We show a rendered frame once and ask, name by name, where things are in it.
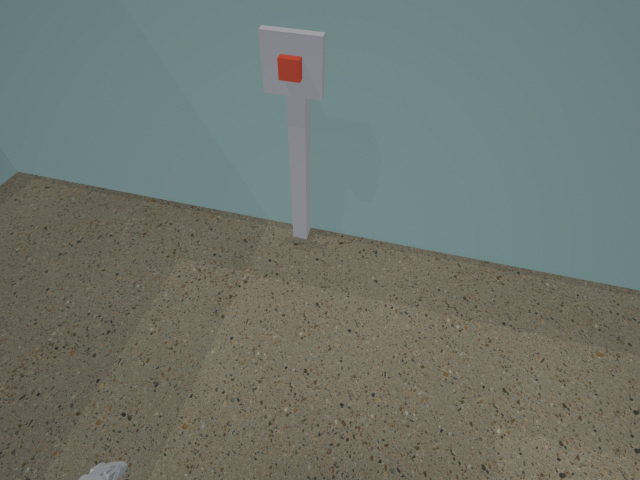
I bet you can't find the button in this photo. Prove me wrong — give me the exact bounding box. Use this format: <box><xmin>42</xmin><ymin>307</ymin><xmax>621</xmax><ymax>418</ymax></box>
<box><xmin>277</xmin><ymin>54</ymin><xmax>302</xmax><ymax>83</ymax></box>

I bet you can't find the panel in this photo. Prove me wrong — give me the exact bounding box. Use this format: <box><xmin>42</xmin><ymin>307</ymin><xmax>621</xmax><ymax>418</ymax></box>
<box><xmin>258</xmin><ymin>25</ymin><xmax>326</xmax><ymax>239</ymax></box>

